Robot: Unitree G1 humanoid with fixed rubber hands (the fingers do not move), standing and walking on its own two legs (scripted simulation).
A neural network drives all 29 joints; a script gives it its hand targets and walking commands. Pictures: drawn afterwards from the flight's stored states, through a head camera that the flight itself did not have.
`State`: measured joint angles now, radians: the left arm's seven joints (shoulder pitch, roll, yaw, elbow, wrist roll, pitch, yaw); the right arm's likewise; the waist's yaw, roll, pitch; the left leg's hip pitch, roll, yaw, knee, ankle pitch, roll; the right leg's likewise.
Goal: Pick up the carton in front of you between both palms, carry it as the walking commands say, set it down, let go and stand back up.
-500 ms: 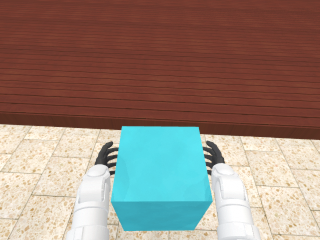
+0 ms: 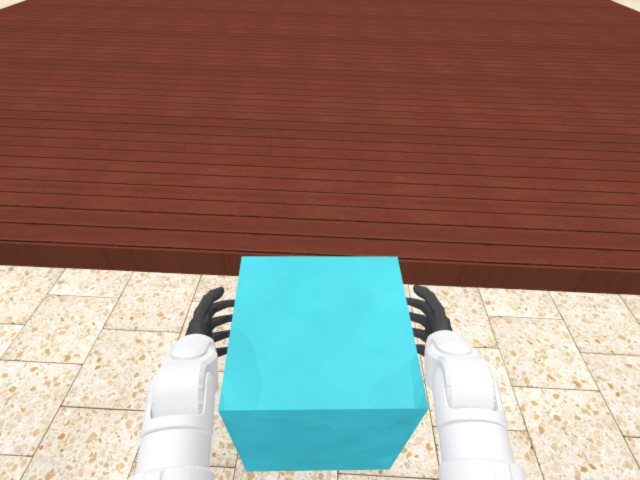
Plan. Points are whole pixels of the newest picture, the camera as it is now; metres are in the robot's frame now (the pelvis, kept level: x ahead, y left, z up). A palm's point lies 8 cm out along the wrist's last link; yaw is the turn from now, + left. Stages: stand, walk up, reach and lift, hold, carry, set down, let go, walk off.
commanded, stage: hold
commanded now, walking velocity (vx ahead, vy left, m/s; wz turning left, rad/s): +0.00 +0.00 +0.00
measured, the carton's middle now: (319, 368) +0.29 +0.00 -0.02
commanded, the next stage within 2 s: carry in 0.96 s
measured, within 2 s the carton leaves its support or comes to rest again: neither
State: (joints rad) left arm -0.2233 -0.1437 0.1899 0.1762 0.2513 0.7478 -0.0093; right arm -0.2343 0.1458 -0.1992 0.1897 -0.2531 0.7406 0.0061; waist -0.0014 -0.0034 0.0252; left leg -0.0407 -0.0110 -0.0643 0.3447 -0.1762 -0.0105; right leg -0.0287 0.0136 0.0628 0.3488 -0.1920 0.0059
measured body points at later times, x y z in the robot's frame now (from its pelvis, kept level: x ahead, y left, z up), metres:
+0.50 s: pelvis -0.01 +0.00 +0.00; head -0.05 +0.00 +0.45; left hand +0.29 +0.15 +0.04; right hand +0.29 -0.15 +0.04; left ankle +0.02 +0.13 -0.75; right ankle +0.01 -0.12 -0.75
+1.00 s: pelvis +0.00 +0.00 +0.00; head -0.04 +0.00 +0.44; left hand +0.30 +0.15 +0.04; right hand +0.30 -0.15 +0.04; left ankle +0.02 +0.13 -0.75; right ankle +0.01 -0.12 -0.75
